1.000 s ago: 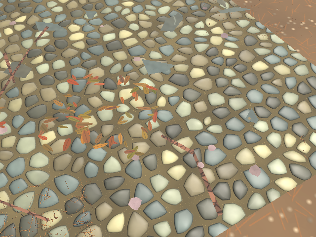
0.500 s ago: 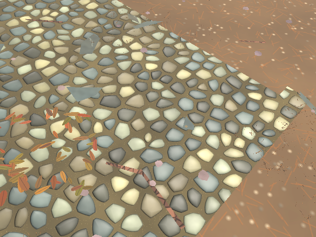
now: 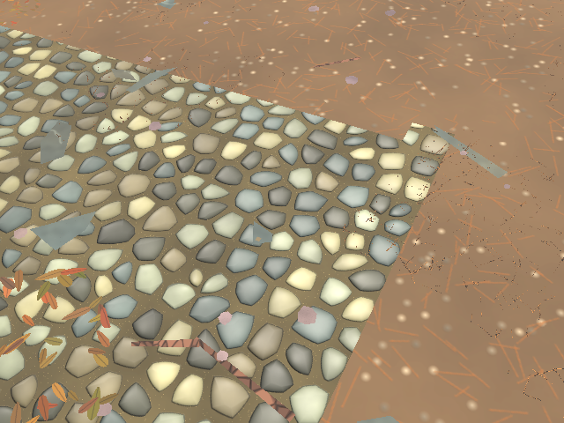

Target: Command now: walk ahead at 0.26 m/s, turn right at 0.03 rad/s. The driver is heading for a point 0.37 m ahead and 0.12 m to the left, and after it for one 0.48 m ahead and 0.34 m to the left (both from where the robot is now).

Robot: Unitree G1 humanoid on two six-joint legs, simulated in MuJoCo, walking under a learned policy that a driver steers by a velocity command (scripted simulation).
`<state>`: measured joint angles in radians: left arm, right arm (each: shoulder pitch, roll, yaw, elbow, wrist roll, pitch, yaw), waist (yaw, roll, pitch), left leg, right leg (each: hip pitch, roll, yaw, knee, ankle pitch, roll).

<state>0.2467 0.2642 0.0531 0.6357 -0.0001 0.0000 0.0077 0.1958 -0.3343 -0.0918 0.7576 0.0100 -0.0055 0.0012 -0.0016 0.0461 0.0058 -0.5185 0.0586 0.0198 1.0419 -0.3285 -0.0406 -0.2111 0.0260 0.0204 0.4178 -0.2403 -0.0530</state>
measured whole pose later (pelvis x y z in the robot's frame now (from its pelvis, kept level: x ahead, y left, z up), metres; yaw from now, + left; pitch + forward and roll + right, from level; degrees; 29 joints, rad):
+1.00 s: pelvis +0.33 +0.13 -0.01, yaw +33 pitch +2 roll +0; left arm 0.08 0.28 0.05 0.67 0.02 -0.04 0.02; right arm 0.21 -0.34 -0.07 0.65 0.02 0.04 -0.04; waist -0.03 0.03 0.04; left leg -0.40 -0.12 -0.15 1.07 -0.58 -0.05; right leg -0.38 0.03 0.03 0.49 -0.15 -0.02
